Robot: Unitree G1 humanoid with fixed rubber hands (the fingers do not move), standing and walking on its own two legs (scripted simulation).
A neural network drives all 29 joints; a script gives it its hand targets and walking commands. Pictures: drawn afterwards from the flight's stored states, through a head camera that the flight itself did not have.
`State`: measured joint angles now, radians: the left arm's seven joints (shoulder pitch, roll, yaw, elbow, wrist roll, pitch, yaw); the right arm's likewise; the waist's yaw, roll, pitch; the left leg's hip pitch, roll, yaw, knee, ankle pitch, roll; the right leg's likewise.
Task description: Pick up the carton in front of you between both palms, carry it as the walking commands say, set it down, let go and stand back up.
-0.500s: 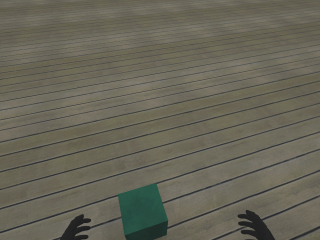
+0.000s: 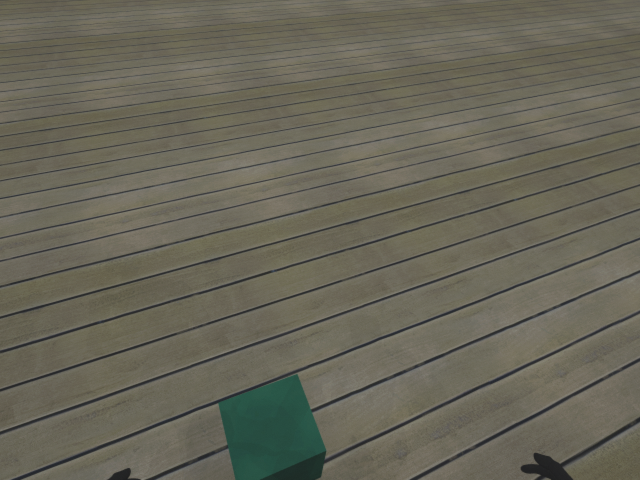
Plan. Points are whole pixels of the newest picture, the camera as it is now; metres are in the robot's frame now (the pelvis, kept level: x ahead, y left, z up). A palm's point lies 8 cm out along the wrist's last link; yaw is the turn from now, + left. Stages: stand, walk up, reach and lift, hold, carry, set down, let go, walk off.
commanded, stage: stand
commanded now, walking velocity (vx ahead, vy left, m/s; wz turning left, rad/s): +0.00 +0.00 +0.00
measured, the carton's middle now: (272, 442) +0.39 +0.10 -0.64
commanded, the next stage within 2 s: none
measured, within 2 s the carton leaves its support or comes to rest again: neither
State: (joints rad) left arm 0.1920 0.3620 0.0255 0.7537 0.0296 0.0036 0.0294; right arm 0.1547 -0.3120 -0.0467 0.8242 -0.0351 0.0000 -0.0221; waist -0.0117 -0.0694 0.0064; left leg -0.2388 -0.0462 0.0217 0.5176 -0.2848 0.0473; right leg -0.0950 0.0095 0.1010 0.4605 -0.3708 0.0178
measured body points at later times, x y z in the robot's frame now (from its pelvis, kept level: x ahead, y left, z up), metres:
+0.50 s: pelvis -0.02 +0.00 +0.01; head -0.02 +0.02 +0.46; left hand +0.09 +0.30 -0.12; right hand +0.09 -0.32 -0.09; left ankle -0.01 +0.09 -0.74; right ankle -0.08 -0.14 -0.73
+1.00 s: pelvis -0.03 -0.01 +0.01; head -0.03 +0.01 +0.46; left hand +0.07 +0.30 -0.12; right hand +0.07 -0.32 -0.09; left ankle -0.01 +0.09 -0.74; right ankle -0.08 -0.14 -0.73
